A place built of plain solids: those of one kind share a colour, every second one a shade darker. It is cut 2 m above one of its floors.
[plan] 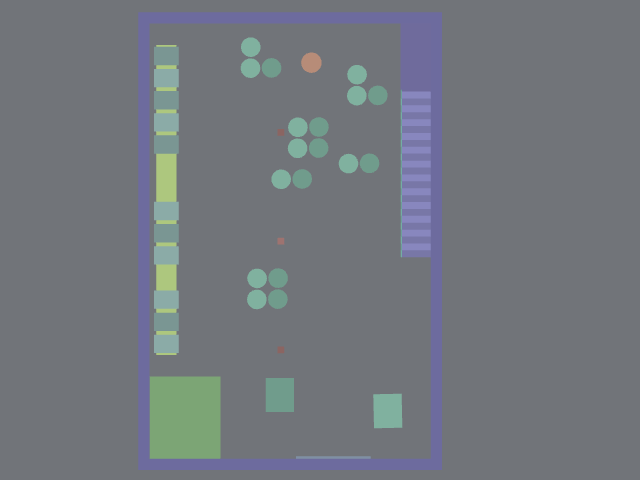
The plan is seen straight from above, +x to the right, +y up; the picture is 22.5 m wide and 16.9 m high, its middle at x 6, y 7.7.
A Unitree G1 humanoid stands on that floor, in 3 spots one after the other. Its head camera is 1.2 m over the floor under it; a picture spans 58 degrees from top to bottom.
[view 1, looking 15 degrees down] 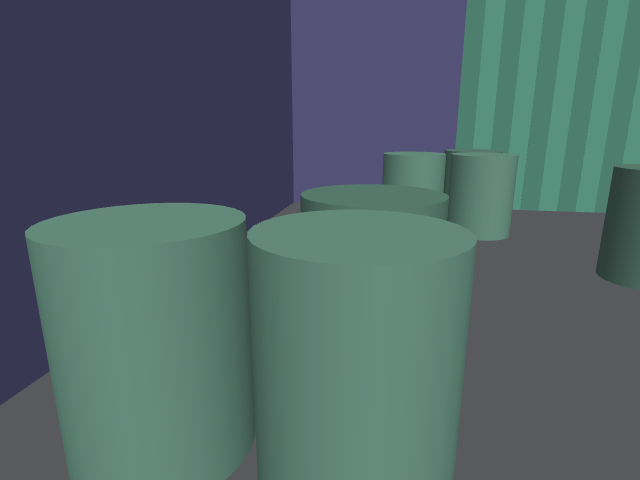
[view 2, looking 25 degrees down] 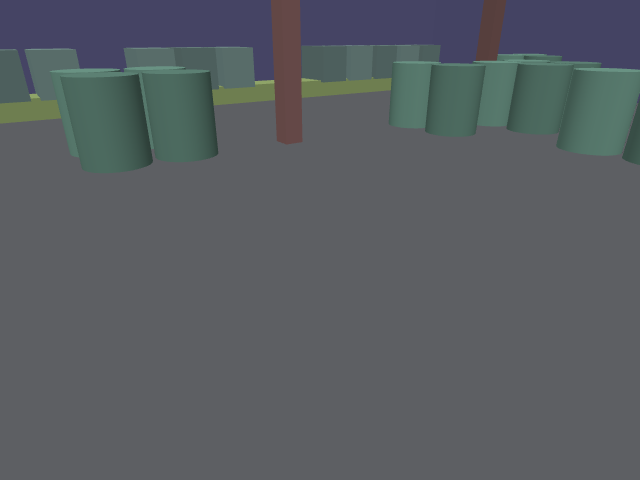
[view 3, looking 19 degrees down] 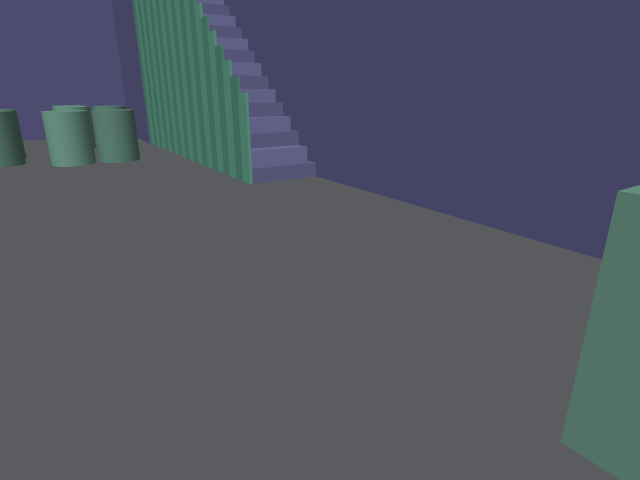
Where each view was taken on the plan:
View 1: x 2.25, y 13.62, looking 11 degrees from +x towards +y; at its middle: load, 1.23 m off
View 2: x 9.39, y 4.79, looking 145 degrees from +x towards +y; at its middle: ground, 2.84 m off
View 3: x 6.47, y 1.70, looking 57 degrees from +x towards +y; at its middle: ground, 3.69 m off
